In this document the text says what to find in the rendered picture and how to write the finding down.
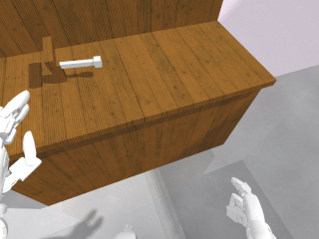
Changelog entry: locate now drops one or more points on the robot right hand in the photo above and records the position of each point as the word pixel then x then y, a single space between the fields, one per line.
pixel 244 209

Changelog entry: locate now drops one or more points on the right robot forearm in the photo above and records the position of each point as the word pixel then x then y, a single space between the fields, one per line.
pixel 257 229

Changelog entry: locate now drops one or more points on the robot left hand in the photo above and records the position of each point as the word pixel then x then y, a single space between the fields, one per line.
pixel 10 116

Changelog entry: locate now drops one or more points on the counter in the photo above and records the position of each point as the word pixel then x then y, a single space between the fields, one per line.
pixel 173 83

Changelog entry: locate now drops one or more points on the tap lever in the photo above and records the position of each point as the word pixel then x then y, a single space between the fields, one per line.
pixel 96 61

